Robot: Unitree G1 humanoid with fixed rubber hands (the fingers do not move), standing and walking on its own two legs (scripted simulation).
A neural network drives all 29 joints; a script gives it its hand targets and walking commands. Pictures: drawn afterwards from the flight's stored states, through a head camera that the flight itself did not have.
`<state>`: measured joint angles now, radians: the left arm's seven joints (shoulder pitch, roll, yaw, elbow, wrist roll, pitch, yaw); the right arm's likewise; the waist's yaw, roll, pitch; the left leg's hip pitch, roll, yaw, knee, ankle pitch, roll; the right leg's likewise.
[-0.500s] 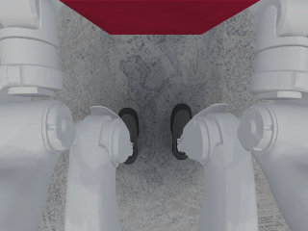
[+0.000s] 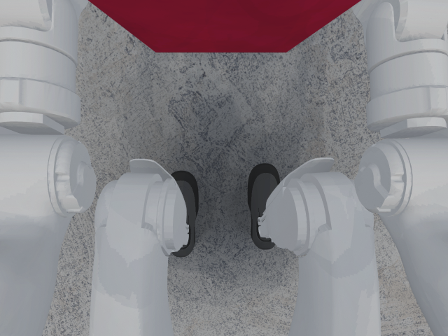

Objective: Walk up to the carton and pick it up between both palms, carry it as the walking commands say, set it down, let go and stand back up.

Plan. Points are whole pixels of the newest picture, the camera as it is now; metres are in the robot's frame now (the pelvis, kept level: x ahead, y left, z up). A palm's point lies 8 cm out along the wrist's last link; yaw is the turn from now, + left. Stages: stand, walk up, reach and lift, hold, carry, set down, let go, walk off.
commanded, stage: set down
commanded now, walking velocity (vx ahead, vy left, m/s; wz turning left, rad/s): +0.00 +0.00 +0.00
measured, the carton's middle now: out of the picture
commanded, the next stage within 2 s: none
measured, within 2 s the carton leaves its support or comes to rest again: rests again in 1.66 s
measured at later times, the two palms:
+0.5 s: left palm out of the picture +0.58 +0.18 -0.14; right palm out of the picture +0.57 -0.17 -0.15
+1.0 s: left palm out of the picture +0.58 +0.18 -0.15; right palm out of the picture +0.57 -0.17 -0.16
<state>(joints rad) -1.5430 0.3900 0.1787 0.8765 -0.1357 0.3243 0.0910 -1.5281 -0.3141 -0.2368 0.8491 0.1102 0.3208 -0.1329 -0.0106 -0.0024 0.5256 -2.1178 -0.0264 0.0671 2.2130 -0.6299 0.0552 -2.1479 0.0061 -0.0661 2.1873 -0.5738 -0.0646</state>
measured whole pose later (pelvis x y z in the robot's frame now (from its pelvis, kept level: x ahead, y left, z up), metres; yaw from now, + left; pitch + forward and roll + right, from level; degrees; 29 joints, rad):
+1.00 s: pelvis -0.01 +0.00 -0.03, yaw +0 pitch +29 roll +0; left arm -1.62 0.42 0.26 1.02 -0.07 0.28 -0.04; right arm -1.58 -0.33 -0.33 0.96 0.06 0.27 0.01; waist -0.01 0.01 0.52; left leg -2.20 -0.03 0.07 2.28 -0.60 0.06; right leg -2.22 0.00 -0.07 2.25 -0.55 -0.06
